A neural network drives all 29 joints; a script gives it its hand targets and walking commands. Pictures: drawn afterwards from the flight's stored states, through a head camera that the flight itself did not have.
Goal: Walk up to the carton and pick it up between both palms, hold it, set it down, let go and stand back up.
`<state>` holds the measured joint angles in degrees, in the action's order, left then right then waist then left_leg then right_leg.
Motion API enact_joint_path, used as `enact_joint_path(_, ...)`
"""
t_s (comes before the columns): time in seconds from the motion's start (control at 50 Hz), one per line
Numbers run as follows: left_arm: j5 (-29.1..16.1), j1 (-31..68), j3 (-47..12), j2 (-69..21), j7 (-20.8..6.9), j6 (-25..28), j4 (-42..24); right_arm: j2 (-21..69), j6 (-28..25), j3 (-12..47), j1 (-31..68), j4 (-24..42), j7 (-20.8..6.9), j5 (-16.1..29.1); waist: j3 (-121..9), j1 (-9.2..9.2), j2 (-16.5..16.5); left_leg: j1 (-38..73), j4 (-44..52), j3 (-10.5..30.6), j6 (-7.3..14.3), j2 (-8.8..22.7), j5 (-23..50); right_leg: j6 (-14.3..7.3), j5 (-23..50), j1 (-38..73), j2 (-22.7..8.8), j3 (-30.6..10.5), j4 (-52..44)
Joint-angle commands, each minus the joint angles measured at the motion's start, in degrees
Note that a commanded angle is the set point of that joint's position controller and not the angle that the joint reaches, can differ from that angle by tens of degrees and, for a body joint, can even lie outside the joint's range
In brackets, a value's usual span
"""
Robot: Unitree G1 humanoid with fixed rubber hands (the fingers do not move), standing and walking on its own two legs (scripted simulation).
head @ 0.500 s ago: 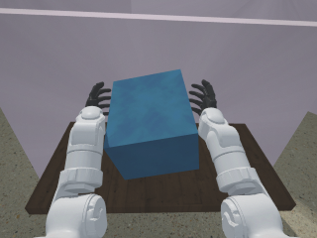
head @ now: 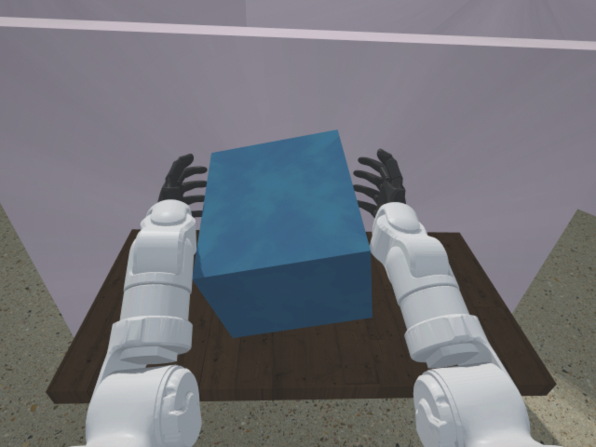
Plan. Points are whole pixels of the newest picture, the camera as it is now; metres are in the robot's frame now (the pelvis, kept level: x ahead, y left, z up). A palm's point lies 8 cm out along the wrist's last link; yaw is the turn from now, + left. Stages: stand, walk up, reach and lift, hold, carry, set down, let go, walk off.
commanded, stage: hold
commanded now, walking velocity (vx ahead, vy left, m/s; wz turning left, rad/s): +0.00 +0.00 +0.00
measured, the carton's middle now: (286, 230) +0.39 +0.00 +0.15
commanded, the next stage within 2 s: none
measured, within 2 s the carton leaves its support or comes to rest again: neither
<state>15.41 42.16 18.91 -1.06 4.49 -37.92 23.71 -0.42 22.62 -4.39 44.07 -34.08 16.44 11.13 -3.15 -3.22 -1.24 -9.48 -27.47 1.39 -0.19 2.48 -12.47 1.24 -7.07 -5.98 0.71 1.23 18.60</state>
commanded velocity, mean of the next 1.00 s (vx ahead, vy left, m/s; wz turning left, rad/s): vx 0.00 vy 0.00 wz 0.00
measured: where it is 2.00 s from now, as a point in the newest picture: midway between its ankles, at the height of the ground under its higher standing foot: outside the picture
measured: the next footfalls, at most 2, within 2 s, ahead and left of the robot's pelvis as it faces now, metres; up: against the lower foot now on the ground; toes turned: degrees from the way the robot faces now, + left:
none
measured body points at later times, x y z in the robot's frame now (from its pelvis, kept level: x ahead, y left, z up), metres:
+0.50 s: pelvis +0.00 +0.00 +0.00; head -0.06 +0.01 +0.45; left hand +0.39 +0.16 +0.20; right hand +0.39 -0.13 +0.21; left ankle +0.03 +0.12 -0.74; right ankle +0.04 -0.14 -0.74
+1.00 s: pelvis +0.00 +0.00 +0.00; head -0.06 +0.01 +0.45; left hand +0.39 +0.15 +0.20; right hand +0.39 -0.14 +0.21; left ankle +0.03 +0.12 -0.74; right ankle +0.04 -0.14 -0.74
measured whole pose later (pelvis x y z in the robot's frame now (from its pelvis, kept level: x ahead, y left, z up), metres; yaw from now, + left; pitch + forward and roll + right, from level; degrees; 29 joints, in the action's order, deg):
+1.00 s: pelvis +0.00 +0.00 +0.00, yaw +0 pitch -6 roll -2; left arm 16.3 41.7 19.7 -1.3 3.6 -38.0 22.5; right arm 0.0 21.6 -4.2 44.1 -34.1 16.4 10.8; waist -2.5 -3.9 -1.0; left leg -8.9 -27.0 1.5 -0.2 2.4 -12.3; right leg 1.2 -7.1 -5.5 0.6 1.2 18.4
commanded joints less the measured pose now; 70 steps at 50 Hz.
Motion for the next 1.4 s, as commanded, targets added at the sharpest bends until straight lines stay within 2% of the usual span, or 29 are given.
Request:
enact_joint_path(0.0, -5.1, 39.8, -23.2, -34.3, -12.1, 3.6, -10.1, 34.3, -2.9, 21.9, 41.6, 12.5, -9.6, 5.7, -17.7, -1.59, 0.3, 8.3, 10.6, 0.2, -0.2, -4.8, 10.3, 0.6, 4.7, 13.3, 2.9, 2.1, -3.6)
enact_joint_path(0.02, -5.4, 40.9, -23.6, -35.2, -12.2, 3.9, -11.6, 36.0, -3.9, 23.7, 45.0, 16.2, -9.6, 5.9, -21.2, -0.80, 1.9, 9.5, 10.2, 0.2, -0.1, -4.8, 11.3, 0.6, 4.8, 13.9, 3.2, 2.1, -3.6)
enact_joint_path(0.06, -6.0, 41.2, -25.1, -35.7, -11.5, 4.2, -12.9, 35.8, -3.7, 23.2, 43.3, 15.3, -9.7, 5.6, -22.2, -1.40, -0.5, 10.6, 9.3, 0.1, -0.4, -4.8, 12.7, 0.6, 6.3, 13.8, 3.0, 2.2, -3.0)
enact_joint_path(0.14, -4.4, 41.5, -23.4, -35.2, -12.3, 3.9, -10.8, 34.9, -3.0, 21.5, 40.5, 10.2, -9.8, 4.8, -18.1, -2.09, 0.4, 9.0, 10.5, 0.1, -0.3, -4.7, 9.6, 0.6, 3.9, 13.1, 3.1, 2.2, -3.7)
enact_joint_path(0.18, -4.4, 40.7, -23.3, -35.2, -12.3, 3.8, -10.5, 34.6, -3.9, 21.9, 43.3, 13.3, -9.8, 5.5, -19.2, -1.00, -0.1, 8.9, 10.4, 0.3, -0.3, -4.8, 10.4, 0.6, 4.0, 14.1, 3.1, 2.2, -3.4)
enact_joint_path(0.2, -4.6, 41.3, -23.5, -35.1, -12.2, 4.3, -11.3, 34.8, -3.5, 20.8, 40.7, 11.0, -9.8, 4.7, -19.1, -2.73, -0.5, 9.4, 10.6, 0.2, -0.5, -4.6, 9.4, 0.6, 4.1, 13.4, 2.6, 2.0, -3.6)
enact_joint_path(0.28, -5.6, 39.1, -24.6, -34.7, -11.8, 4.0, -13.9, 35.0, -3.9, 24.1, 40.9, 15.7, -9.4, 6.7, -22.7, -1.39, 0.3, 11.3, 8.8, 0.5, -0.7, -4.7, 16.0, 0.8, 9.5, 14.9, 3.4, 2.3, -3.0)
enact_joint_path(0.34, -5.5, 40.2, -24.2, -35.3, -11.8, 4.8, -14.6, 37.0, -4.2, 25.5, 42.1, 15.9, -9.6, 6.7, -24.4, 0.04, 1.0, 11.7, 9.3, 0.6, -0.1, -4.7, 14.8, 0.9, 8.1, 14.5, 3.1, 2.1, -3.0)
enact_joint_path(0.44, -4.8, 39.8, -23.2, -34.8, -12.2, 3.8, -11.6, 35.0, -3.8, 23.8, 42.8, 15.5, -9.5, 6.1, -20.2, -0.43, 1.7, 10.0, 9.9, 0.1, 0.0, -5.0, 13.6, 1.2, 6.2, 13.5, 3.1, 2.2, -3.7)
enact_joint_path(0.48, -5.4, 40.3, -24.3, -35.0, -12.5, 4.0, -13.2, 34.1, -3.5, 22.6, 40.9, 13.9, -9.2, 5.6, -20.9, -2.57, 1.1, 11.4, 9.4, 0.5, -0.4, -4.5, 14.4, 0.7, 7.6, 13.8, 3.0, 2.4, -3.3)
enact_joint_path(0.54, -4.7, 40.9, -22.9, -34.7, -12.1, 4.0, -12.3, 35.0, -4.1, 22.2, 43.3, 15.1, -9.9, 5.9, -21.7, -0.95, 0.4, 9.9, 10.4, -0.1, 0.1, -4.8, 10.4, 0.4, 4.1, 12.8, 2.9, 2.3, -3.3)
enact_joint_path(0.58, -4.6, 42.2, -22.8, -35.0, -12.3, 4.7, -11.5, 36.6, -4.3, 22.8, 43.5, 14.0, -10.1, 5.0, -20.4, -0.85, 3.2, 8.8, 11.1, -0.1, 0.6, -4.6, 8.1, 0.8, 2.4, 13.2, 2.8, 2.4, -3.6)
enact_joint_path(0.6, -4.0, 41.3, -21.3, -34.5, -12.3, 4.5, -11.0, 36.6, -4.1, 22.3, 42.1, 13.0, -9.9, 4.8, -19.9, -0.07, 1.4, 8.7, 10.8, -0.4, 0.7, -4.7, 8.9, 0.6, 3.5, 13.1, 2.7, 2.3, -3.6)
enact_joint_path(0.62, -4.2, 42.5, -22.5, -34.1, -12.4, 4.7, -10.6, 35.6, -3.9, 21.4, 41.0, 10.6, -10.0, 3.7, -17.9, -2.19, 1.0, 8.8, 11.1, -0.2, 0.4, -4.5, 8.1, 0.6, 3.2, 13.0, 2.4, 2.4, -3.8)
enact_joint_path(0.64, -2.9, 41.0, -20.6, -33.9, -12.6, 4.3, -9.1, 35.0, -3.8, 20.8, 40.1, 9.3, -10.2, 4.1, -16.8, -1.43, 0.0, 9.1, 11.7, -0.6, 0.1, -4.6, 7.7, 0.4, 2.4, 13.0, 2.5, 2.3, -3.8)
enact_joint_path(0.7, -4.9, 40.6, -23.6, -35.0, -12.9, 4.5, -11.2, 34.4, -4.6, 21.9, 41.9, 14.0, -9.4, 4.1, -20.7, -2.45, 1.8, 10.6, 10.5, 0.2, -0.4, -4.6, 12.5, 0.6, 5.3, 13.6, 3.3, 2.7, -4.0)
enact_joint_path(0.78, -4.9, 38.6, -24.5, -34.9, -12.4, 4.0, -14.1, 34.6, -4.3, 24.1, 39.3, 15.3, -9.2, 6.1, -22.9, -2.06, -0.1, 13.7, 8.8, 0.4, -1.1, -4.7, 18.5, 0.6, 9.8, 15.2, 3.7, 2.7, -3.2)
enact_joint_path(0.8, -5.5, 39.0, -25.8, -35.8, -12.4, 3.9, -13.6, 34.0, -4.0, 22.7, 39.9, 14.7, -9.2, 5.7, -22.2, -3.38, -0.6, 13.8, 8.3, 0.7, -1.1, -4.3, 18.3, 0.3, 8.7, 13.9, 3.6, 2.9, -3.6)
enact_joint_path(0.84, -6.1, 39.2, -27.3, -36.0, -11.9, 4.4, -17.9, 35.2, -4.3, 25.7, 39.3, 17.7, -9.0, 7.1, -25.5, -2.40, -0.9, 16.0, 6.9, 1.0, -1.9, -4.3, 23.3, 0.6, 12.4, 15.1, 3.8, 2.7, -2.6)
enact_joint_path(0.9, -4.5, 41.2, -25.4, -35.1, -12.4, 4.0, -14.6, 34.5, -4.2, 23.6, 39.7, 13.6, -9.2, 5.5, -20.1, -1.65, -1.0, 12.1, 9.4, 0.4, -1.0, -4.4, 14.2, 0.4, 5.2, 13.0, 3.6, 2.9, -3.6)
enact_joint_path(0.94, -5.2, 39.4, -25.8, -35.9, -12.2, 3.8, -13.4, 35.4, -4.7, 23.4, 41.5, 16.1, -9.6, 5.1, -22.2, -2.22, -0.4, 12.1, 9.4, 0.4, -0.8, -4.3, 13.7, 0.3, 6.0, 13.4, 3.0, 2.8, -3.3)
enact_joint_path(1.02, -3.5, 41.2, -22.6, -34.2, -12.3, 4.3, -10.9, 35.9, -4.0, 22.0, 39.4, 9.9, -10.0, 3.8, -16.2, -1.71, 0.8, 8.4, 11.2, -0.5, 0.5, -4.9, 8.4, 0.6, 2.8, 13.3, 2.6, 2.6, -3.9)
enact_joint_path(1.1, -5.0, 41.3, -24.8, -34.3, -12.2, 4.6, -15.3, 36.0, -5.0, 23.6, 40.6, 15.0, -9.9, 5.3, -21.2, -1.93, 0.2, 11.2, 10.0, -0.3, -0.5, -4.6, 13.7, 0.8, 6.6, 14.1, 3.0, 2.7, -3.1)
enact_joint_path(1.16, -4.1, 37.5, -23.8, -34.8, -12.3, 3.7, -11.1, 33.7, -4.9, 23.0, 40.9, 14.6, -9.5, 5.4, -19.7, -1.70, 0.3, 11.2, 9.9, 0.1, -0.3, -4.8, 13.3, 0.4, 5.9, 14.1, 3.5, 2.8, -3.7)
enact_joint_path(1.26, -4.3, 40.4, -24.0, -34.0, -12.3, 4.4, -13.9, 36.4, -4.6, 24.3, 41.0, 15.2, -9.5, 5.1, -21.6, -1.20, 1.9, 11.6, 10.3, 0.0, 0.1, -4.8, 13.3, 0.9, 5.8, 14.5, 3.1, 2.4, -3.9)
enact_joint_path(1.28, -4.2, 41.1, -24.3, -34.0, -12.2, 4.6, -13.9, 36.0, -4.3, 23.4, 38.5, 11.8, -9.6, 4.7, -19.6, -1.56, -0.4, 10.7, 9.9, -0.3, -0.4, -4.8, 12.9, 1.0, 5.7, 13.7, 3.0, 2.6, -3.4)
enact_joint_path(1.32, -4.9, 40.4, -25.2, -35.4, -12.4, 4.4, -15.0, 35.4, -4.6, 23.6, 39.2, 13.6, -9.5, 5.4, -22.6, -2.62, -0.3, 13.0, 9.1, 0.4, -0.9, -4.6, 15.8, 0.5, 8.4, 15.1, 3.3, 2.7, -3.1)
enact_joint_path(1.36, -4.4, 37.7, -25.5, -35.5, -12.4, 4.0, -15.5, 34.8, -5.2, 25.2, 40.2, 17.4, -9.2, 7.1, -23.6, -1.19, -0.8, 14.0, 8.2, 0.6, -1.0, -4.7, 20.1, 0.8, 10.9, 15.7, 3.5, 2.9, -2.6)
enact_joint_path(1.38, -4.5, 37.3, -24.8, -34.3, -12.5, 3.4, -11.8, 33.5, -4.5, 24.1, 41.5, 16.5, -8.9, 6.0, -21.0, -1.94, 0.9, 13.2, 8.9, 0.6, -0.8, -5.2, 17.2, 1.0, 8.2, 14.5, 3.5, 2.8, -3.8)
